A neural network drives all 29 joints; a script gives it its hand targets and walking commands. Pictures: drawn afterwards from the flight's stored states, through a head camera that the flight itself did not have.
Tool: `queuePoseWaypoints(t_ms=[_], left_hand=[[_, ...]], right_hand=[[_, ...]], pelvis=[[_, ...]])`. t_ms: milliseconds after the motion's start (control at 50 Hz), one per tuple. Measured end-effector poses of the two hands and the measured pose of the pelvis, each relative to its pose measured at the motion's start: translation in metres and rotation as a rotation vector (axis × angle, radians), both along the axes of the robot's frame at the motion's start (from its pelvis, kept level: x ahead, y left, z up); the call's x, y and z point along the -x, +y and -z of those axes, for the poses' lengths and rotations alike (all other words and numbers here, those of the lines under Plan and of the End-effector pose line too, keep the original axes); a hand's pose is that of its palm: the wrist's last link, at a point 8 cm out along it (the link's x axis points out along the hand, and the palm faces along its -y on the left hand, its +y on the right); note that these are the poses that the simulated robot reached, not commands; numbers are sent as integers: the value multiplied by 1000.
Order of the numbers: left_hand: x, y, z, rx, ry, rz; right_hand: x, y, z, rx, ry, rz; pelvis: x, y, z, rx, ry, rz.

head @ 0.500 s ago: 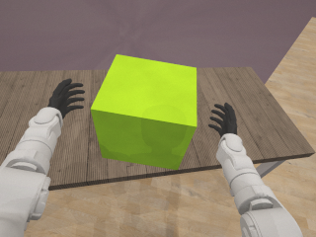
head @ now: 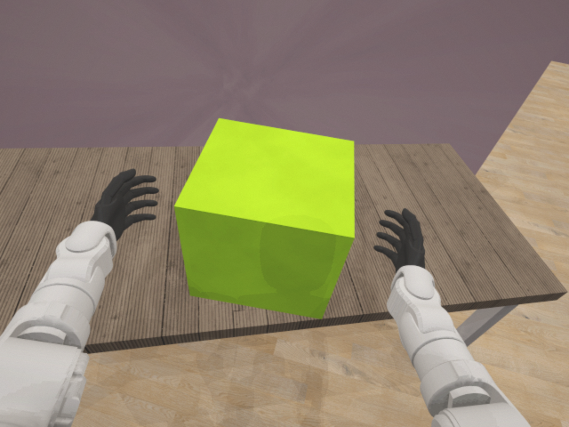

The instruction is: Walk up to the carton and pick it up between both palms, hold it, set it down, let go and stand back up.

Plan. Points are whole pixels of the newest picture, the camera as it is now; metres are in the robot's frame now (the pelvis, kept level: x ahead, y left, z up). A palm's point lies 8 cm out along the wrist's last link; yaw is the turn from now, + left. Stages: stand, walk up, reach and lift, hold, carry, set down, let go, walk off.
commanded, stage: set down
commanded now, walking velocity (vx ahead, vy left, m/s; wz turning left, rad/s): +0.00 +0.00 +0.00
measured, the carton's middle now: (270, 219) +0.50 +0.01 -0.01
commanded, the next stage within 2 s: let go in 1.74 s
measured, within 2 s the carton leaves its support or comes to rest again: neither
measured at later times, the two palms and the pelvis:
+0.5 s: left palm (87, 279) +0.33 +0.27 +0.03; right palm (398, 296) +0.31 -0.17 +0.04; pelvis +0.00 -0.01 +0.00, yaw +1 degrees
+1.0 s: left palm (68, 347) +0.25 +0.28 -0.01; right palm (404, 351) +0.25 -0.18 +0.00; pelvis +0.00 -0.01 +0.00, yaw +1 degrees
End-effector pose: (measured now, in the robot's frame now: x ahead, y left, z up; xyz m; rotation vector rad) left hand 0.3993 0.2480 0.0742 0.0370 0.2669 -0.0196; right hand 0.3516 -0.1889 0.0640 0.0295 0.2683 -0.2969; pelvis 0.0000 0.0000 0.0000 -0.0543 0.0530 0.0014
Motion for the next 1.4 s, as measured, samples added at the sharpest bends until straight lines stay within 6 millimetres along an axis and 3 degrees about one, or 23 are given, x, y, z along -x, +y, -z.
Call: queuePoseWaypoints(t_ms=[220,360,540,700,800,1020,1260,1400], left_hand=[[43,15,26,-12,56,-24],[64,23,37,3,42,-46],[73,17,42,6,14,-15],[102,15,59,-6,64,-7],[124,23,69,-13,77,-32],[151,26,82,1,47,-40],[185,9,108,-9,163,-34],[194,9,111,-38,200,-65]], right_hand=[[43,4,39,-36,35,22],[48,9,29,-15,-15,3],[46,21,26,-8,-10,-21],[86,17,67,-41,76,31],[106,9,73,-38,49,55],[107,13,63,-11,4,-4],[138,2,96,0,134,7],[141,-4,100,0,143,-35]], pelvis=[[0,-3,-2,-1,-55,-7],[4,-6,-1,-5,-58,-17],[4,-6,-1,-7,-87,-21],[-2,-3,-1,-1,-136,-15],[-2,-2,0,-6,-137,-15],[-2,-6,1,-14,-152,-15],[-8,-9,2,-11,-178,-20],[-9,-13,1,-21,-175,-19]])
